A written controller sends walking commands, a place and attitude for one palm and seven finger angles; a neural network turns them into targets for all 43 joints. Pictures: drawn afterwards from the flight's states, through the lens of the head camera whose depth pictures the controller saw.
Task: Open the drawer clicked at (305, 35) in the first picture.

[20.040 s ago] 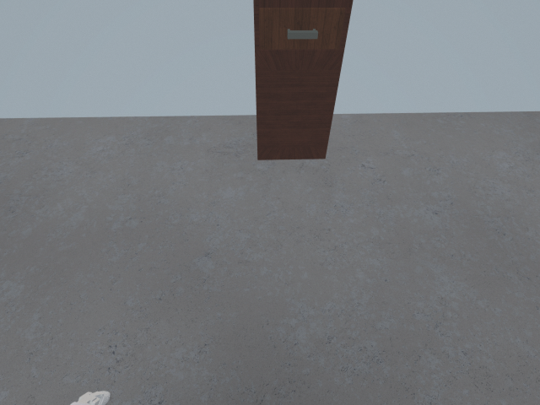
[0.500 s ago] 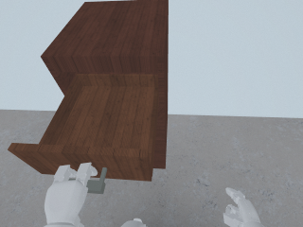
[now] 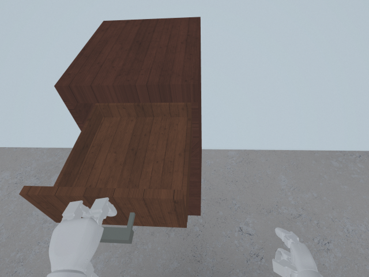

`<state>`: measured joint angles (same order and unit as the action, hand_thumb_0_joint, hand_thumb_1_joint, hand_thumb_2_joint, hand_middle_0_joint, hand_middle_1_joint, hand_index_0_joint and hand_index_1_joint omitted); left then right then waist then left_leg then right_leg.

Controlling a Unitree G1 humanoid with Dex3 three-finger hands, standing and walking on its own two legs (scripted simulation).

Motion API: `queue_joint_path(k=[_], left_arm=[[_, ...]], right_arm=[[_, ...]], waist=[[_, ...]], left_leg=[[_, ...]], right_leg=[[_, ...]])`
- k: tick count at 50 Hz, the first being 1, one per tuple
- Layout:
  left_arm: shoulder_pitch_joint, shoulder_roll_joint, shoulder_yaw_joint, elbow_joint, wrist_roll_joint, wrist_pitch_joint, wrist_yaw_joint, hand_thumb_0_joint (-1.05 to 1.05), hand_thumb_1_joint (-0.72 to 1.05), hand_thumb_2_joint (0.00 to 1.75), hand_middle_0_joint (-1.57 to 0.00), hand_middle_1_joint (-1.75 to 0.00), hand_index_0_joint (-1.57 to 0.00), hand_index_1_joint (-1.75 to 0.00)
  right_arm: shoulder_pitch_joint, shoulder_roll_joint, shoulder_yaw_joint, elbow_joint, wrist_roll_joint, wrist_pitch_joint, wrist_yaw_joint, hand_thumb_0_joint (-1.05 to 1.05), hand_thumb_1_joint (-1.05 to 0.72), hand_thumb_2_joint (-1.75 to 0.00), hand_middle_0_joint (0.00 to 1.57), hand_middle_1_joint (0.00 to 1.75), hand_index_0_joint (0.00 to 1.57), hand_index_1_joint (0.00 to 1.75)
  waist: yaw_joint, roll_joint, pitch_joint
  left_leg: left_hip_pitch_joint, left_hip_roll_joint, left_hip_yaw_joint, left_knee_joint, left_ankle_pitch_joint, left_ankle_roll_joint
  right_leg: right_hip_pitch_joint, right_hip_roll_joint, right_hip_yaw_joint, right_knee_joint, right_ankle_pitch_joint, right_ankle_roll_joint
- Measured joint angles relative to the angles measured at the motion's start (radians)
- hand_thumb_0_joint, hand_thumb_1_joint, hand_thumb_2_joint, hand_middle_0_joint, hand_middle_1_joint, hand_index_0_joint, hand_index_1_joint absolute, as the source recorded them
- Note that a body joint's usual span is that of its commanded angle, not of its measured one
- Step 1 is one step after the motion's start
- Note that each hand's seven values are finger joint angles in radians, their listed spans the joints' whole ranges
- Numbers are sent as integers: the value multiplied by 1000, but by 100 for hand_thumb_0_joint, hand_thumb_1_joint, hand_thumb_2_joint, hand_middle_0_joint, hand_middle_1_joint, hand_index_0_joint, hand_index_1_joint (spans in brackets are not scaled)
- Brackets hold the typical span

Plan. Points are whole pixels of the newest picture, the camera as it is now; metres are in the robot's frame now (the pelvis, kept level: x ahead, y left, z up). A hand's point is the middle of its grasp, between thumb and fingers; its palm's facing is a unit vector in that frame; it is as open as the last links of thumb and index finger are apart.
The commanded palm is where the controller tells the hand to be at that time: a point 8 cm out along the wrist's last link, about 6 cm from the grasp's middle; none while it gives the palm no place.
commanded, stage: lift the hand off the handle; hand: left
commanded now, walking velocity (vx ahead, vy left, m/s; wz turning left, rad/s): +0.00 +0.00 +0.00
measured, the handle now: (106, 225) +0.23 +0.21 -0.01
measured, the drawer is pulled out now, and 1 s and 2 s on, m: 0.29 0.29 0.29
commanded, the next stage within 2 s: draw the hand back to the body in 0.88 s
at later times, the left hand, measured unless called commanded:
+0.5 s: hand (83, 228) +0.19 +0.20 +0.08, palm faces +0.09 -0.18 -0.98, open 13.7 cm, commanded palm +0.16 +0.20 +0.15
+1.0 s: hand (73, 225) +0.18 +0.20 +0.12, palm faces +0.06 -0.20 -0.98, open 13.9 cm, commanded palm +0.16 +0.20 +0.19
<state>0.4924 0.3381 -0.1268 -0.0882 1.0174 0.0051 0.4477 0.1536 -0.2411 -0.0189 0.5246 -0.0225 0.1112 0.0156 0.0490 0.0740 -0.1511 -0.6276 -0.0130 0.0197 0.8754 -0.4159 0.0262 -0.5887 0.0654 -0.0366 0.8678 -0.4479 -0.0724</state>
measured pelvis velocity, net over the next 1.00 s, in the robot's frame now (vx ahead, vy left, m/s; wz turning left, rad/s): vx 0.01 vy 0.01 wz -0.01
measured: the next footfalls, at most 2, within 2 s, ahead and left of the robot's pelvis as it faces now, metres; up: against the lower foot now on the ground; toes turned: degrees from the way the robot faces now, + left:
none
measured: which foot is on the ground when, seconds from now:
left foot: down 0.00-1.00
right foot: down 0.00-1.00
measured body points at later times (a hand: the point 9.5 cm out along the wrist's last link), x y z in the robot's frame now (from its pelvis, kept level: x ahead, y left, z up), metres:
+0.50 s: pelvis +0.02 +0.01 +0.02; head +0.01 -0.04 +0.46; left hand +0.18 +0.21 +0.14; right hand +0.24 -0.18 -0.07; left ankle +0.01 +0.10 -0.69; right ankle -0.01 -0.08 -0.69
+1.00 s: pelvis +0.01 +0.01 +0.03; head +0.00 -0.04 +0.48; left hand +0.17 +0.21 +0.18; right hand +0.23 -0.19 -0.05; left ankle +0.01 +0.10 -0.69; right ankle -0.01 -0.08 -0.70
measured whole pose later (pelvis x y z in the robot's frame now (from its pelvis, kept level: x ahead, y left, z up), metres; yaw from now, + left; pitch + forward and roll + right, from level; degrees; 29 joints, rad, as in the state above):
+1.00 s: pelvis +0.01 +0.01 +0.03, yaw -1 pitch +2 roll +0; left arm 0.58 0.41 -0.11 -0.52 0.91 0.10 0.14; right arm 0.15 -0.25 0.02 0.46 0.02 0.13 0.06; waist 0.11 0.12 -0.10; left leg -0.35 -0.01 0.03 0.64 -0.33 0.03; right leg -0.30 0.07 -0.01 0.61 -0.35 -0.06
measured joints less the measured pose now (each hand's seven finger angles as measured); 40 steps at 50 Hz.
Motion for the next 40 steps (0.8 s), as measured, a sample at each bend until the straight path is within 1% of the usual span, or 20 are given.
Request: queue_joint_path(k=[5, 13, 22, 26, 32, 40], left_arm=[[23, -4, -13, -61, -9, 17, -30, 0, -49, 30, -32, -120, -38, -122], [56, 9, -22, -156, -20, 29, -84, 0, -49, 30, -32, -120, -37, -122], [79, 21, -18, -266, -38, 41, -135, 0, -49, 30, -32, -120, -35, -122], [86, 25, -13, -310, -50, 57, -162, 0, -49, 30, -32, -120, -34, -121], [112, 53, 4, -371, -73, 76, -210, 0, -49, 30, -32, -120, -32, -120], [114, 79, 24, -446, -98, 84, -257, 0, -49, 30, -32, -120, -32, -120]], right_arm=[[-4, -3, -1, -7, 3, 2, 9, 1, -91, -90, 20, 30, 19, 29], [-13, 11, 13, -23, 7, 2, 29, 1, -91, -90, 20, 30, 19, 29], [-14, 17, 27, -36, 15, 8, 46, 1, -91, -90, 20, 30, 19, 30], [-12, 14, 33, -39, 25, 12, 49, 1, -91, -90, 20, 30, 19, 30], [-6, 2, 38, -50, 31, 16, 50, 1, -91, -90, 20, 30, 19, 30], [-3, -15, 35, -59, 37, 20, 44, 1, -91, -90, 20, 30, 19, 29]], waist=[[12, 6, 2], [31, 13, 9], [52, 25, 13], [56, 28, 15], [58, 34, 21], [62, 43, 33]], left_leg=[[35, -5, 5, -26, 4, 5], [89, -8, 10, -65, 11, 9], [144, -8, 14, -106, 21, 11], [171, -7, 15, -130, 28, 11], [214, -3, 16, -167, 42, 9], [256, 0, 15, -204, 61, 9]], right_leg=[[34, -4, 7, -24, 4, 6], [87, -6, 14, -64, 13, 11], [141, -5, 22, -107, 26, 14], [168, -4, 25, -131, 34, 15], [212, 0, 28, -175, 53, 15], [257, 3, 28, -219, 77, 15]])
